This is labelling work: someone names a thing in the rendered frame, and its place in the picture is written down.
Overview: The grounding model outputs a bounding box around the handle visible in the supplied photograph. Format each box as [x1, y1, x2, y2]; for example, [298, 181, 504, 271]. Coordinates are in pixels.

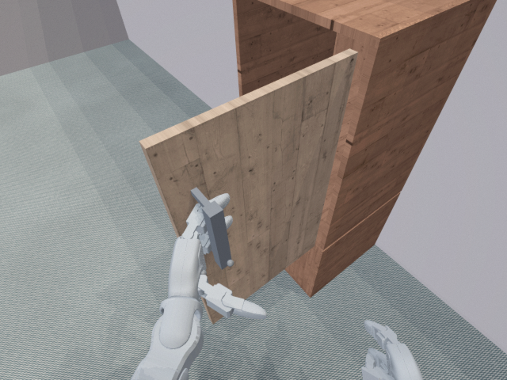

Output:
[190, 188, 231, 270]

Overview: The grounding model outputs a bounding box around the left robot hand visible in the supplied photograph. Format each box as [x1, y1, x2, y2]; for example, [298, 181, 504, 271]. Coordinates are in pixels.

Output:
[168, 193, 267, 319]

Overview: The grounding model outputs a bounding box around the right robot hand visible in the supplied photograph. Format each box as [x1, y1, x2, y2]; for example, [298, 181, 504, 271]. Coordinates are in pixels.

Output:
[361, 320, 423, 380]

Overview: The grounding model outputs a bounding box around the robot left forearm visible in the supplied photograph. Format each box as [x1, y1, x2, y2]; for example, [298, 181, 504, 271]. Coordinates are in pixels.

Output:
[131, 296, 204, 380]

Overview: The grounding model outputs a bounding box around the cupboard door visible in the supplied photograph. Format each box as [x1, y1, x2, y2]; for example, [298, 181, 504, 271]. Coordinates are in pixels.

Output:
[139, 49, 358, 324]

